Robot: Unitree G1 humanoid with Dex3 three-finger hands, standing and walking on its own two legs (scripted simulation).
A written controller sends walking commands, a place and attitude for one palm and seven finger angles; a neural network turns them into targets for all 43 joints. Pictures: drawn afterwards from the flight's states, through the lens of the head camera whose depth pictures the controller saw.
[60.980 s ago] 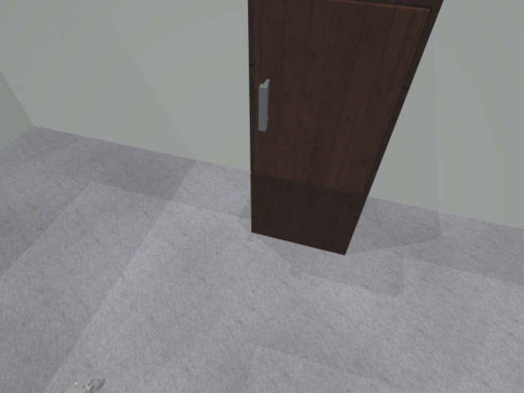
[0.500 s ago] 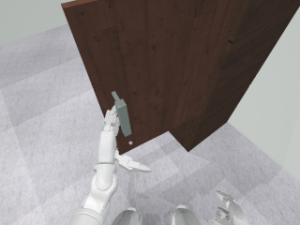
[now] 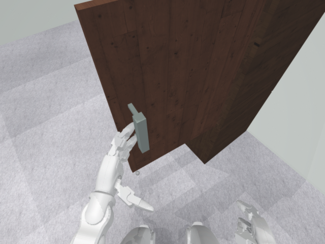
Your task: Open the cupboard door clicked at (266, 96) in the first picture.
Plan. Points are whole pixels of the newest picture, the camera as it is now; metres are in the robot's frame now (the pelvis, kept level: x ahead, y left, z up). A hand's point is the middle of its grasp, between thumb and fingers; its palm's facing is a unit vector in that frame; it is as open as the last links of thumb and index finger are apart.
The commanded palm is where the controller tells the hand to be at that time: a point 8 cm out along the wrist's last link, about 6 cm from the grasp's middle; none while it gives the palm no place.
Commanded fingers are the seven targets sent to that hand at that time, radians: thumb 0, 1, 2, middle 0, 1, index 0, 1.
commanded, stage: slide the hand sideways off the handle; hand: left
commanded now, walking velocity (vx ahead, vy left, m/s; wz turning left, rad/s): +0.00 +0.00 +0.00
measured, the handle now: (138, 129) +0.38 +0.09 +0.05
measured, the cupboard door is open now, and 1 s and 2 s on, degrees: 84 84 84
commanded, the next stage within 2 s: draw the hand back to the body in 0.58 s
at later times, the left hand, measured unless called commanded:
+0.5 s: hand (114, 184) +0.24 +0.12 +0.05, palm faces -0.06 -1.00 -0.06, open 16.3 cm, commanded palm +0.22 +0.18 +0.04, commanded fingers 0.00 -0.50 0.30 -0.15 -0.30 -0.15 -0.30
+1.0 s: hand (88, 192) +0.21 +0.15 +0.09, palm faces -0.06 -0.99 -0.08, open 16.3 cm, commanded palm +0.19 +0.22 +0.11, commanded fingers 0.00 -0.50 0.30 -0.15 -0.30 -0.15 -0.30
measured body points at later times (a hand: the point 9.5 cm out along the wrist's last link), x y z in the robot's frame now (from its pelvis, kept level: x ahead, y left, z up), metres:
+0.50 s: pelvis +0.01 -0.03 +0.00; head +0.08 -0.03 +0.44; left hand +0.24 +0.18 +0.05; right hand +0.20 -0.25 -0.09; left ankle +0.00 +0.07 -0.65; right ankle +0.04 -0.11 -0.65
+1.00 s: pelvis +0.01 -0.02 +0.02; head +0.04 -0.03 +0.47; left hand +0.21 +0.21 +0.10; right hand +0.19 -0.25 -0.05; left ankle +0.00 +0.07 -0.65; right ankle +0.04 -0.11 -0.65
